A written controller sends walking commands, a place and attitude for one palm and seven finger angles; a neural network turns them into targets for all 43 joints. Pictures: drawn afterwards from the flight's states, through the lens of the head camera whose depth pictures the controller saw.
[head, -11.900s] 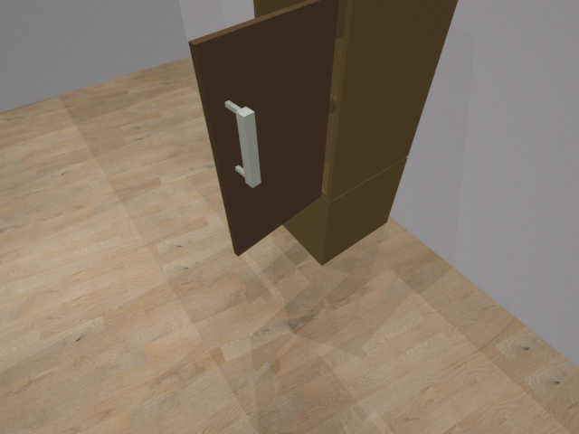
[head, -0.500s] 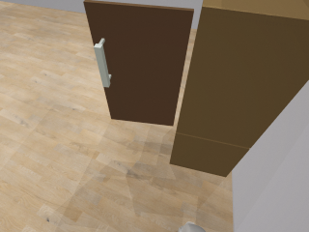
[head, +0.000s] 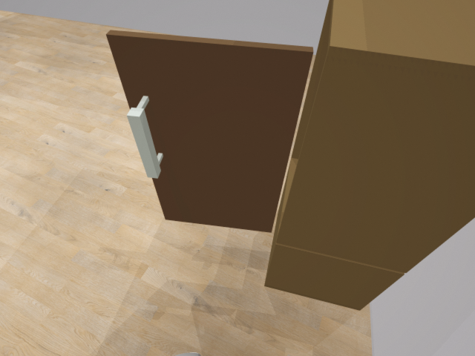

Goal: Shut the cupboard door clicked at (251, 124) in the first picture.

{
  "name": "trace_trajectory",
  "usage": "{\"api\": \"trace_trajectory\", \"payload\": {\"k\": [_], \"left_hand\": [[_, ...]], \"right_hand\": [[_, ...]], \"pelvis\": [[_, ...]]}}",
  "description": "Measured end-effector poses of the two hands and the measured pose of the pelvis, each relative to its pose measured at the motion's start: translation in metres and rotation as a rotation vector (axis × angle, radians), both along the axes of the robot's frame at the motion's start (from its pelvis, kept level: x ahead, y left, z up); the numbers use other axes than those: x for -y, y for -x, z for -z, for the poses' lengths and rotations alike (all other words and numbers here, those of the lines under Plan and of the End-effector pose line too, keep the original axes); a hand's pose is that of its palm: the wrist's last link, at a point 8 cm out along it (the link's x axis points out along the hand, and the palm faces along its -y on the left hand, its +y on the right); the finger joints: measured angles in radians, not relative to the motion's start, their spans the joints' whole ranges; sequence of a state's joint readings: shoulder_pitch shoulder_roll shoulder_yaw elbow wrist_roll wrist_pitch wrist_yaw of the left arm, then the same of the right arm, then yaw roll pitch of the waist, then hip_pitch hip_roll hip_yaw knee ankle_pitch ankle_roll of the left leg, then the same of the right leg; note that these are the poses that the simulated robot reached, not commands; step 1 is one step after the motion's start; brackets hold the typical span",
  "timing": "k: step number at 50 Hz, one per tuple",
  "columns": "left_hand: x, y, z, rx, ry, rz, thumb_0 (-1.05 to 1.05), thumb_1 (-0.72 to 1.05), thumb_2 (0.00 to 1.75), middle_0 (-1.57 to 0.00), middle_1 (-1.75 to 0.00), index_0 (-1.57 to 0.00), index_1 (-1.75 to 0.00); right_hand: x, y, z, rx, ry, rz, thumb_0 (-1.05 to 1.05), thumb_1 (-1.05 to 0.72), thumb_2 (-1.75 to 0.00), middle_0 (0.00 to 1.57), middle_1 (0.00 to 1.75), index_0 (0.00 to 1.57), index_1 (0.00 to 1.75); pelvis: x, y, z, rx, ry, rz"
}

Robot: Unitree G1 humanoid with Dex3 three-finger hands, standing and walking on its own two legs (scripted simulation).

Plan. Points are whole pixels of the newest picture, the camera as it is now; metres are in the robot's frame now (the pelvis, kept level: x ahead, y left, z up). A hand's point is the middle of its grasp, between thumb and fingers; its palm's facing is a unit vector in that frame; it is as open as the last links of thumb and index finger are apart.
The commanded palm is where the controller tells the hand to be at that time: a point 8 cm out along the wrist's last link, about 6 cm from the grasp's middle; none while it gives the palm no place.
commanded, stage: come to a stop and stand still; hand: left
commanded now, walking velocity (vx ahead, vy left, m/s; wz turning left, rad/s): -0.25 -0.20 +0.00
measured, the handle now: (149, 139) +0.51 +0.23 +0.05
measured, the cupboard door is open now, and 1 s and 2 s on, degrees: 97 97 97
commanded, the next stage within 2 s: look again from close up in 0.70 s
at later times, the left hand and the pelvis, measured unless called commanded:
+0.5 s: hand out of the picture +0.01 +0.16 -0.17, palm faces +0.01 -0.98 -0.21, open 7.4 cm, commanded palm none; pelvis -0.01 -0.02 +0.00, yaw -1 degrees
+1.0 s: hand out of the picture +0.02 +0.17 -0.16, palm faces -0.04 -0.97 -0.25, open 7.4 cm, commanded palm none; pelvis -0.02 -0.01 +0.01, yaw -2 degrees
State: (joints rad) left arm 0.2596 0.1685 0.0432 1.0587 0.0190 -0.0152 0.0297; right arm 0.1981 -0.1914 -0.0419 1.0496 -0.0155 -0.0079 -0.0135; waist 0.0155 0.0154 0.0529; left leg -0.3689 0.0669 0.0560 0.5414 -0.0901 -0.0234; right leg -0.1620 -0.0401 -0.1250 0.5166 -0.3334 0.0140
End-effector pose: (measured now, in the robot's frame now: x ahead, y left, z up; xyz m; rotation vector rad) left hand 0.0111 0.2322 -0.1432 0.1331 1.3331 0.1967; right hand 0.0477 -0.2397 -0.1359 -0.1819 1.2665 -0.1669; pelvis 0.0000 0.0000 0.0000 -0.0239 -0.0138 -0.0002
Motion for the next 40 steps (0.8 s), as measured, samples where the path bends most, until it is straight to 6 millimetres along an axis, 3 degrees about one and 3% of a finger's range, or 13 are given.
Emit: {"api": "trace_trajectory", "payload": {"k": [6,12,17,24,27,32,40], "left_hand": [[-0.016,0.007,0.011,-0.084,-0.002,-0.013,0.01,0.91,0.9,-0.2,-0.3,-0.2,-0.29],[-0.016,0.005,0.001,-0.072,-0.022,0.013,0.01,0.91,0.9,-0.2,-0.3,-0.2,-0.29],[-0.004,0.007,-0.003,-0.02,-0.054,0.039,0.01,0.91,0.9,-0.2,-0.3,-0.2,-0.29],[0.02,0.005,-0.008,-0.013,-0.011,0.053,0.01,0.9,0.9,-0.2,-0.3,-0.2,-0.29],[0.027,-0.002,0.001,-0.005,0.022,0.058,0.01,0.9,0.9,-0.2,-0.3,-0.2,-0.29],[0.028,-0.009,-0.002,0.003,0.028,0.05,0.01,0.92,0.9,-0.2,-0.3,-0.2,-0.29],[0.02,-0.008,-0.009,0.016,-0.019,0.117,0.01,0.91,0.9,-0.2,-0.3,-0.2,-0.29]], "right_hand": [[-0.013,-0.048,-0.007,0.082,0.036,-0.043,0.0,-0.93,-0.9,0.2,0.3,0.19,0.3],[-0.008,-0.054,-0.008,0.121,0.021,-0.034,0.0,-0.91,-0.9,0.2,0.3,0.2,0.3],[0.013,-0.032,0.004,0.098,-0.01,0.001,0.0,-0.91,-0.9,0.2,0.3,0.2,0.3],[0.026,0.02,0.0,-0.034,-0.008,0.052,0.0,-0.91,-0.9,0.2,0.3,0.2,0.3],[0.024,0.041,0.002,-0.075,0.01,0.062,0.0,-0.91,-0.9,0.2,0.3,0.19,0.3],[0.013,0.07,-0.005,-0.153,-0.003,0.058,0.0,-0.91,-0.9,0.2,0.3,0.19,0.3],[-0.007,0.079,0.009,-0.092,-0.065,0.061,0.0,-0.92,-0.9,0.2,0.3,0.19,0.3]], "pelvis": [[-0.008,-0.004,0.004,-0.008,-0.016,0.009],[-0.001,0.008,0.001,-0.015,-0.007,0.035],[0.016,0.017,0.007,-0.013,-0.029,0.033],[0.022,0.014,-0.003,-0.017,-0.031,0.024],[0.02,0.013,0.0,-0.02,-0.01,0.016],[0.024,0.015,-0.008,-0.01,-0.019,0.018],[0.015,0.021,-0.003,-0.008,-0.015,0.029]]}}
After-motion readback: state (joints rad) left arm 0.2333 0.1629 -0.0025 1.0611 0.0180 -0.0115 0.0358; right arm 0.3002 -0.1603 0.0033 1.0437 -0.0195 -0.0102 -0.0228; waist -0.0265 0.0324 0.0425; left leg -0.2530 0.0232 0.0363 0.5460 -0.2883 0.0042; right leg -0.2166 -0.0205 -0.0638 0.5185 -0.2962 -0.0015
